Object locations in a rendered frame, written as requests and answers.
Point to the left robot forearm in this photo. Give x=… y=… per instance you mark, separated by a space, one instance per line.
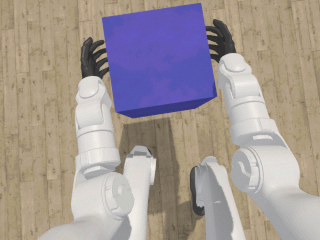
x=97 y=152

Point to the right robot forearm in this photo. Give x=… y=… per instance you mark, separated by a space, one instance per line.
x=245 y=105

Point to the robot shin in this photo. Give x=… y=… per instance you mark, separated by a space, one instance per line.
x=138 y=148
x=199 y=199

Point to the left robot hand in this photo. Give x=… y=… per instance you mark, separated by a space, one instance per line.
x=89 y=66

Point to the left robot upper arm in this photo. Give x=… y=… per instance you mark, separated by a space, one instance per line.
x=99 y=206

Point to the right robot upper arm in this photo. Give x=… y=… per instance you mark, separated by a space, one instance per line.
x=270 y=175

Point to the robot left shin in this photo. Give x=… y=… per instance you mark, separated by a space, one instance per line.
x=138 y=148

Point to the robot right shin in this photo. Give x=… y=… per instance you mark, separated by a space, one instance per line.
x=199 y=199

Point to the carton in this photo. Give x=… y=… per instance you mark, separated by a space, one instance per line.
x=159 y=60

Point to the right robot hand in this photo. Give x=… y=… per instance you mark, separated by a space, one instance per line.
x=225 y=44

